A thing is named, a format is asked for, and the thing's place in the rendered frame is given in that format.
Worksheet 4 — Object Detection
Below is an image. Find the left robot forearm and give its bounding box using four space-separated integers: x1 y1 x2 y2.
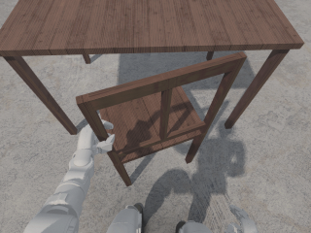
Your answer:
23 149 94 233

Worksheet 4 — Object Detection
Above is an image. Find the robot left hand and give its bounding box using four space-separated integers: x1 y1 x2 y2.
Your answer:
77 119 116 155

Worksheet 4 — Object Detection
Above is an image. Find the left robot upper arm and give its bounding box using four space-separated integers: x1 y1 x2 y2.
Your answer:
26 213 80 233

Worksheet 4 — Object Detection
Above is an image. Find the chair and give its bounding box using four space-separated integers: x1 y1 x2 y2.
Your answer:
75 51 247 186

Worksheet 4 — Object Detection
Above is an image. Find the robot left thigh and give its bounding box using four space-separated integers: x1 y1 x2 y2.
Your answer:
106 209 142 233

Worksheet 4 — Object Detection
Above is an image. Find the left robot shin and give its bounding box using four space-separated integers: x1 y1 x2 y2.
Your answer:
125 205 138 212

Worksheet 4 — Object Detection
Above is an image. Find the table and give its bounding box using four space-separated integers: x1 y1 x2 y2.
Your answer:
0 0 304 135

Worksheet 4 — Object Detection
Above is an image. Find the robot right hand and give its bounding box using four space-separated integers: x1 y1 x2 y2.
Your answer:
224 204 259 233

